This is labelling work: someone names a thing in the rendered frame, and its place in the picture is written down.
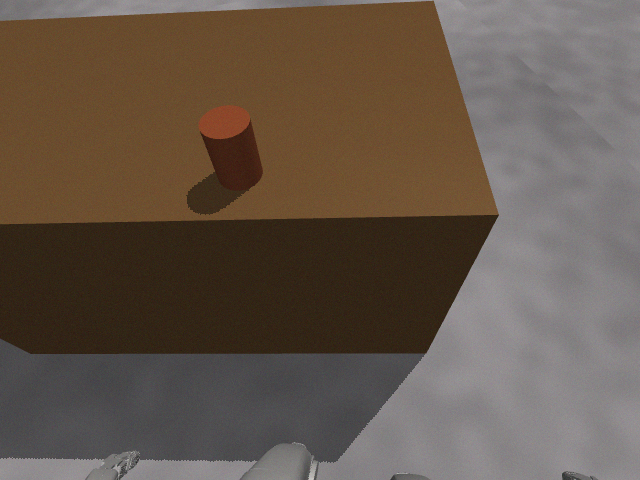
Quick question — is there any can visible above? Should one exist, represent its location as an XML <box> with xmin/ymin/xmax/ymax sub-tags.
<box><xmin>198</xmin><ymin>105</ymin><xmax>263</xmax><ymax>191</ymax></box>

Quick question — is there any left robot hand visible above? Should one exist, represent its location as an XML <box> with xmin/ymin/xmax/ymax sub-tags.
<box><xmin>85</xmin><ymin>451</ymin><xmax>140</xmax><ymax>480</ymax></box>

